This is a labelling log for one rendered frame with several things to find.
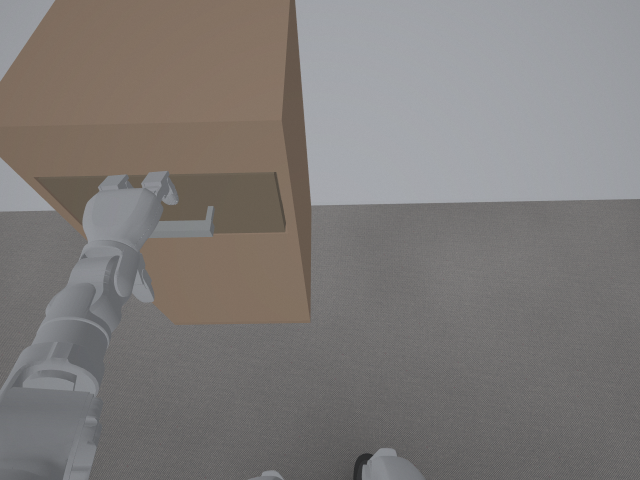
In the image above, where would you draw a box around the robot left forearm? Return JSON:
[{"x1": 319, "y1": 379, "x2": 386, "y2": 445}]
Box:
[{"x1": 0, "y1": 240, "x2": 140, "y2": 403}]

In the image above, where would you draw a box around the robot right shin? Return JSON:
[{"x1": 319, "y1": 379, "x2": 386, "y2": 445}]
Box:
[{"x1": 369, "y1": 448, "x2": 397, "y2": 461}]

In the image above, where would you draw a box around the robot left upper arm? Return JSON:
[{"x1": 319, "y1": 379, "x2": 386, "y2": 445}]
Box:
[{"x1": 0, "y1": 387, "x2": 103, "y2": 480}]

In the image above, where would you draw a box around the robot left hand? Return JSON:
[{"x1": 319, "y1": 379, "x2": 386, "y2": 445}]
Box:
[{"x1": 82, "y1": 171, "x2": 179, "y2": 303}]

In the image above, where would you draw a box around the handle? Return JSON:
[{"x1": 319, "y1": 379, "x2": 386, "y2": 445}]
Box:
[{"x1": 149, "y1": 206, "x2": 215, "y2": 238}]

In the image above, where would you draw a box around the robot right foot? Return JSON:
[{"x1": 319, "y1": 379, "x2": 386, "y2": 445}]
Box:
[{"x1": 353, "y1": 453, "x2": 373, "y2": 480}]

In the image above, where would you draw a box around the cabinet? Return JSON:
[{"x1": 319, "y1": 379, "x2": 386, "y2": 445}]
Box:
[{"x1": 0, "y1": 0, "x2": 311, "y2": 325}]

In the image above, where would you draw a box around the drawer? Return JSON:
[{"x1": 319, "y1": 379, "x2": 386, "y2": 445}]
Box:
[{"x1": 39, "y1": 172, "x2": 286, "y2": 234}]

